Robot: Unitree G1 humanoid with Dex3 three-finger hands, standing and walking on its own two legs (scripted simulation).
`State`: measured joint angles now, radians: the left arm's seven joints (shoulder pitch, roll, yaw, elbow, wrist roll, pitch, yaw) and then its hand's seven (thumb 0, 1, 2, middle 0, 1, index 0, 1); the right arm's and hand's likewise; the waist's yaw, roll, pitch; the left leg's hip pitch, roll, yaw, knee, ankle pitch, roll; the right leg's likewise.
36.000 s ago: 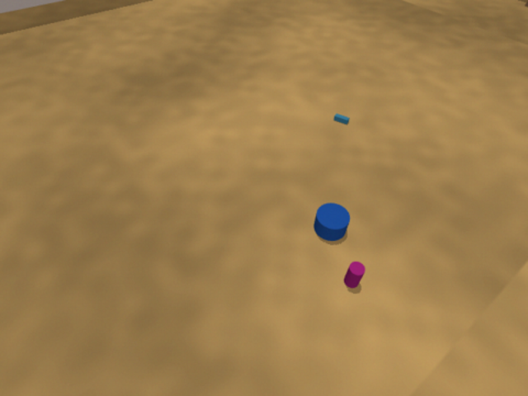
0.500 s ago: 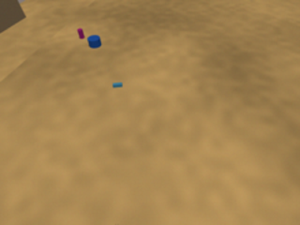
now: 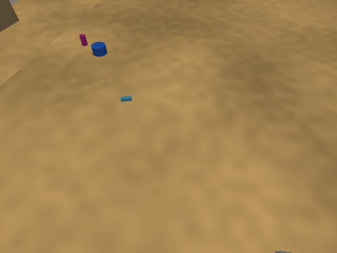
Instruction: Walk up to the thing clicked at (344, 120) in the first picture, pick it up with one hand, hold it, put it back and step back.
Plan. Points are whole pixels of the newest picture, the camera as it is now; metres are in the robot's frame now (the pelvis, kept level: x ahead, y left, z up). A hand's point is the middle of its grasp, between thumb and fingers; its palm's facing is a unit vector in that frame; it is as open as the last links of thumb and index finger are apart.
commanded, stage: walk up
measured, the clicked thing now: (126, 98) +1.43 +0.33 -0.76
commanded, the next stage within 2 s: stand in 0.12 s
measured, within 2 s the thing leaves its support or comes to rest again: neither
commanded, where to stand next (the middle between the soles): +0.04 -0.02 m, yaw +4 degrees
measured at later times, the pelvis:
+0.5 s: pelvis -0.01 +0.00 +0.00, yaw +1 degrees
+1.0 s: pelvis -0.01 +0.00 +0.00, yaw +2 degrees
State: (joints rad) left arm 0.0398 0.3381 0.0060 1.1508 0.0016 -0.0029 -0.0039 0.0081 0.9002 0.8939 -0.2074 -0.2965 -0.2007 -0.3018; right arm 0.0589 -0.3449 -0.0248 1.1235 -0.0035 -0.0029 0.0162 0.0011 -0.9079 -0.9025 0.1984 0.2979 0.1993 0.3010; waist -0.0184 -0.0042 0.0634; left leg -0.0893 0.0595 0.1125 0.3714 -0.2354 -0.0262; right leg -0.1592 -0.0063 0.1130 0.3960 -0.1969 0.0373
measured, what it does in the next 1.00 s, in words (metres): stands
